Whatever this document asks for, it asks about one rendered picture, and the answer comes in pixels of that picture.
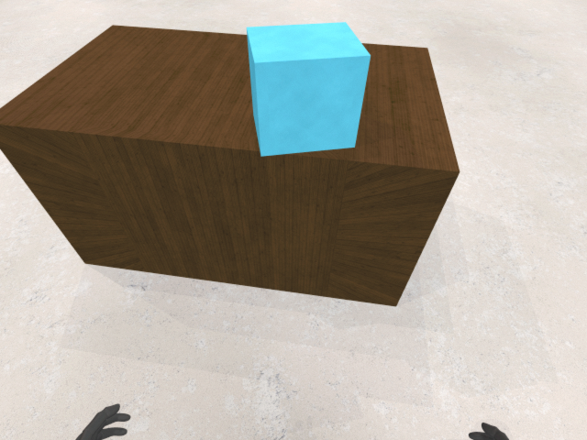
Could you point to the pedestal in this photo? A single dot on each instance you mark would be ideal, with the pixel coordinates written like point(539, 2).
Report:
point(142, 148)

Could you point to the carton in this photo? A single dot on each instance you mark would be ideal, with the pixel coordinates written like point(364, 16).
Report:
point(307, 86)

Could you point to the left robot hand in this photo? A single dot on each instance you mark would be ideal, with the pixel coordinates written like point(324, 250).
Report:
point(94, 430)

